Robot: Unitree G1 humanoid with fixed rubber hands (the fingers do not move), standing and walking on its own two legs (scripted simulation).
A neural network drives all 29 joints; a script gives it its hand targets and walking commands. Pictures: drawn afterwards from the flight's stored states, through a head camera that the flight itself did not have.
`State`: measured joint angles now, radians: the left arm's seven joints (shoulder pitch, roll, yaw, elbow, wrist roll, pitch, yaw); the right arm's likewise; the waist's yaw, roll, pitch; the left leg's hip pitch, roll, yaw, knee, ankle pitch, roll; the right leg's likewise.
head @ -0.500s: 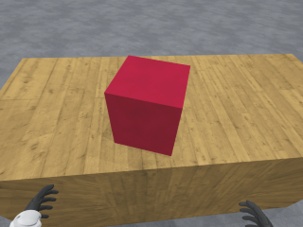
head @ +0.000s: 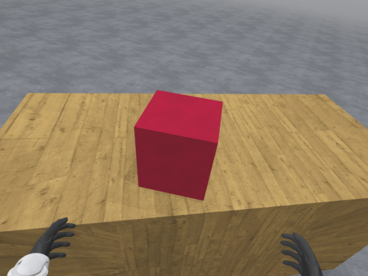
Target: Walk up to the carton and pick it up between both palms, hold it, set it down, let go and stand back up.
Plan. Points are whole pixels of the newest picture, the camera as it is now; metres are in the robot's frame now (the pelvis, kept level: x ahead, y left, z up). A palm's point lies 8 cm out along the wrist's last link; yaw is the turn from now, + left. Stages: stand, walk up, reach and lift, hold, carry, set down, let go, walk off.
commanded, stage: reach and lift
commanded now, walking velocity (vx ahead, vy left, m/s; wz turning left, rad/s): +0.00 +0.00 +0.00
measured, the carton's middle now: (180, 144) +0.48 +0.00 +0.04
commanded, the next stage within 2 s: none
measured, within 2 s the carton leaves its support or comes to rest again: neither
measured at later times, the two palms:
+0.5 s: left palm (57, 220) +0.24 +0.25 +0.04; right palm (291, 247) +0.19 -0.21 +0.05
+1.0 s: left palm (61, 208) +0.25 +0.24 +0.07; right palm (280, 226) +0.21 -0.19 +0.08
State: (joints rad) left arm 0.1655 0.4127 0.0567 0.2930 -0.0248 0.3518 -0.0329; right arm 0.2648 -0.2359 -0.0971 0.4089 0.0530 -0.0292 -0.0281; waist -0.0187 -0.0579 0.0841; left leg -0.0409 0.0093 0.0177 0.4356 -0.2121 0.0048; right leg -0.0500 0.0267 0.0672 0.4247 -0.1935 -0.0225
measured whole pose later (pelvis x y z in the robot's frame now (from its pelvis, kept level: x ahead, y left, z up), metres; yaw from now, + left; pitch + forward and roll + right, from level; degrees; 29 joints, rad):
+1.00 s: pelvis +0.03 +0.01 +0.01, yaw +0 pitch -6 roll -1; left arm 0.29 0.41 0.05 -0.19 -0.27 0.26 -0.07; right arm 0.42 -0.09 0.03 -0.30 0.19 0.23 -0.17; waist -0.02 -0.06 0.03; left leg -0.04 0.01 0.02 0.35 -0.21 0.00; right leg -0.03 0.02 0.07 0.30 -0.17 -0.01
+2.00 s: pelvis +0.05 +0.01 +0.01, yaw +0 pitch -2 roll -1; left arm -0.55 0.41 0.10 0.32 -0.21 0.47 -0.11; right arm -0.38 -0.13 0.00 0.15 0.22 0.35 -0.22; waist -0.02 -0.05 0.05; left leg -0.09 0.01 0.02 0.35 -0.23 0.00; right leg -0.08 0.02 0.07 0.30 -0.19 0.00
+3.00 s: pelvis +0.05 +0.01 +0.00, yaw +2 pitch +9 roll -2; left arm -0.97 0.39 -0.10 1.17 -0.23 -0.03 -0.07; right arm -0.83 -0.16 -0.05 1.00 0.24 0.00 -0.23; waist -0.02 -0.05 -0.10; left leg -0.36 0.01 -0.02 0.44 -0.23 0.00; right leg -0.32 0.02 0.03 0.34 -0.17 0.00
